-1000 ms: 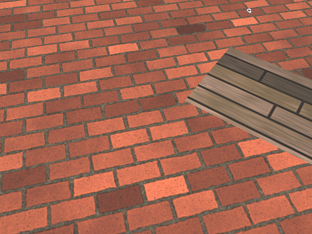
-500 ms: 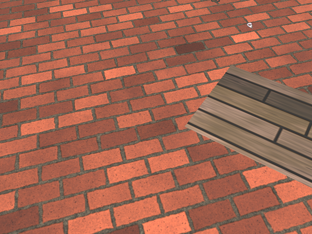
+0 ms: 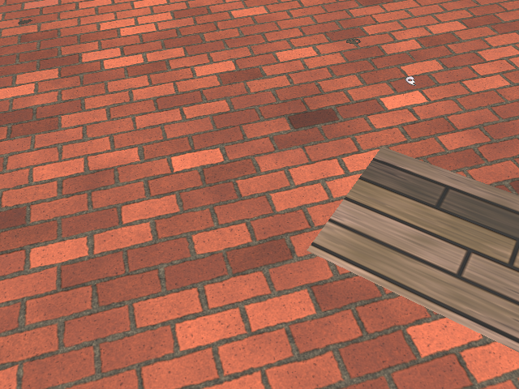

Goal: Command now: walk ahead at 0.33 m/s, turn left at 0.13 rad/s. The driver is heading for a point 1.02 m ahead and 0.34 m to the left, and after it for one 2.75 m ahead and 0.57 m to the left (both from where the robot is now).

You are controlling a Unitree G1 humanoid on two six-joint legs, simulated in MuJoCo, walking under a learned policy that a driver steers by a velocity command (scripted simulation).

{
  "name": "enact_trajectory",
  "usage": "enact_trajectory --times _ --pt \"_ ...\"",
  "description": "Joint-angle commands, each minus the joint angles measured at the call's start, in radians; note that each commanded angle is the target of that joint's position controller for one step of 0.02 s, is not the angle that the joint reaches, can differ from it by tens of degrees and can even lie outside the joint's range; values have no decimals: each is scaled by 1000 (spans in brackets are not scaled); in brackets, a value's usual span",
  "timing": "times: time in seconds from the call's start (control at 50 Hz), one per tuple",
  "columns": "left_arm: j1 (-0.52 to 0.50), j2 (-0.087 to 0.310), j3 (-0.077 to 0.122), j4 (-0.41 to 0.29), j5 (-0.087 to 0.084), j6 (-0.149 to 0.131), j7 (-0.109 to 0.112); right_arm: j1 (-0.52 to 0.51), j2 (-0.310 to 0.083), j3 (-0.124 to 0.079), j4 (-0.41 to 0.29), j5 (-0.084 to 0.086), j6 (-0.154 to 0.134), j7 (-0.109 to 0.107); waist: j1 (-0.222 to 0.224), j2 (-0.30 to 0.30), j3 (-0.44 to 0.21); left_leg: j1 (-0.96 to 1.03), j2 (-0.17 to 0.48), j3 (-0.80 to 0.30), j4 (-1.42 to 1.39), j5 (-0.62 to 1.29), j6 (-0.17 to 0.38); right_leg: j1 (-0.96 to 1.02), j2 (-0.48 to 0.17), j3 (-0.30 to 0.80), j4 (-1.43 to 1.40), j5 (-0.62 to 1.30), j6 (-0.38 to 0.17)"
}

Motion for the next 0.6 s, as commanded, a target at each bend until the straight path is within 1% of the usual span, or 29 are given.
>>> enact_trajectory --times 0.02,0.04,0.06,0.08,0.1,0.12,0.14,0.16,0.18,0.2,0.22,0.26,0.3,0.34,0.38,0.4,0.42,0.46,0.48,0.5,0.52,0.54,0.56,0.58,0.6 --pt "-40 44 15 -77 -11 -45 -5 -22 -133 -29 -38 6 -19 5 43 83 192 -169 224 -251 -176 -205 173 1 0 -24 -134 34 2" --pt "58 37 20 -44 -17 -50 -2 -48 -134 -31 -48 11 -20 7 84 58 175 -262 185 -218 -109 -170 158 169 33 -46 -220 88 7" --pt "175 62 33 -9 -16 -57 7 -65 -113 -27 -62 9 -27 9 127 0 137 -383 136 -175 12 -123 133 368 7 10 -268 83 8" --pt "307 161 58 6 0 -65 23 -104 -39 -8 -104 17 -39 20 182 -223 79 -541 7 -32 332 -119 80 524 -228 330 -446 -158 -35" --pt "388 241 77 32 -4 -52 25 -119 -46 -12 -148 4 -42 27 174 -346 56 -674 -56 43 590 -257 75 520 -409 641 -568 -340 -118" --pt "278 165 56 1 2 -45 30 -153 -96 -25 -152 -20 -37 35 112 -156 126 -678 28 -36 727 -185 95 396 -410 611 -563 -375 -125" --pt "169 132 46 -37 -2 -49 26 -151 -68 -22 -148 -15 -39 48 66 -77 168 -664 60 -62 745 -83 99 310 -373 509 -570 -306 -106" --pt "110 118 41 -59 -6 -57 26 -130 -43 -19 -139 -7 -40 55 37 -62 169 -633 79 -66 731 -9 92 275 -331 397 -584 -188 -83" --pt "97 100 34 -64 -9 -67 31 -131 -43 -23 -139 -10 -37 61 24 -65 160 -622 90 -54 723 40 83 275 -304 309 -588 -70 -69" --pt "103 81 27 -62 -10 -74 35 -131 -47 -25 -140 -13 -31 65 22 -64 142 -618 88 -34 731 81 74 290 -271 223 -580 56 -52" --pt "133 79 24 -52 -9 -80 37 -144 -45 -27 -149 -13 -25 67 23 -75 126 -631 85 -21 733 110 69 313 -266 170 -563 173 -50" --pt "184 72 19 -34 -10 -87 40 -197 -39 -28 -173 -10 -14 68 28 -76 119 -686 83 3 730 147 58 357 -253 80 -536 374 -46" --pt "201 69 15 -31 -7 -90 42 -278 -31 -23 -211 -7 -8 71 35 -82 130 -709 76 33 666 186 49 353 -241 11 -530 490 -46" --pt "192 64 9 -32 -6 -92 43 -367 -21 -14 -252 -7 -9 78 40 -91 155 -675 66 70 523 237 44 318 -220 -53 -532 543 -45" --pt "196 79 10 -28 -8 -93 46 -441 -16 -5 -288 -6 -7 85 48 -101 172 -604 52 121 375 266 52 300 -219 -100 -535 594 -44" --pt "206 92 12 -23 -9 -93 48 -464 -21 -4 -303 -7 -6 88 50 -102 175 -570 42 146 325 263 64 311 -229 -117 -527 643 -44" --pt "211 104 15 -19 -10 -93 50 -470 -31 -5 -312 -9 -5 88 45 -101 169 -535 28 164 290 255 80 333 -237 -135 -503 734 -42" --pt "204 131 23 -19 -13 -90 56 -421 -59 -16 -307 -12 -5 83 10 -116 122 -442 -20 197 265 213 124 391 -250 -174 -390 1038 -33" --pt "192 145 29 -22 -11 -85 59 -360 -76 -23 -292 -14 -5 79 -20 -131 85 -382 -49 207 270 171 150 416 -256 -189 -293 1168 -32" --pt "176 161 35 -31 -8 -76 59 -269 -97 -34 -269 -15 -6 77 -59 -143 33 -296 -74 204 261 128 179 422 -264 -193 -154 1227 -39" --pt "162 174 41 -43 -8 -68 53 -160 -127 -50 -237 -19 -10 72 -102 -138 -30 -161 -94 182 215 112 207 380 -269 -187 26 1155 -40" --pt "140 184 46 -63 -8 -65 42 -41 -177 -75 -204 -27 -14 62 -168 -85 -90 32 -57 91 127 68 244 237 -243 -196 290 921 -19" --pt "147 83 35 -119 -15 -68 30 -59 -269 -104 -227 -20 -6 50 -111 166 -180 291 233 -369 72 10 339 -119 -78 -193 697 55 32" --pt "110 122 38 -190 -30 -77 13 -60 -319 -106 -251 -10 7 54 -91 132 -267 369 367 -790 -107 -60 467 -342 48 38 888 -140 41" --pt "-11 141 40 -212 -23 -88 7 -102 -272 -94 -245 -3 12 40 -87 10 -117 278 343 -644 -146 -84 420 -451 -34 103 856 -33 29"
Next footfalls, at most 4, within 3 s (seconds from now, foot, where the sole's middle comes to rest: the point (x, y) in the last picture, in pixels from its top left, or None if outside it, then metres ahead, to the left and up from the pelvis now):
0.54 left None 0.38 0.10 -0.78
1.12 right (235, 325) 0.75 0.11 -0.78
1.66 left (134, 285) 0.89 0.42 -0.78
2.22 right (162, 207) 1.21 0.37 -0.78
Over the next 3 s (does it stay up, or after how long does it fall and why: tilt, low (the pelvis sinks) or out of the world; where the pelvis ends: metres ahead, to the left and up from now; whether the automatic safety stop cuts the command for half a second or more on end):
stays up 1.47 0.48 0.01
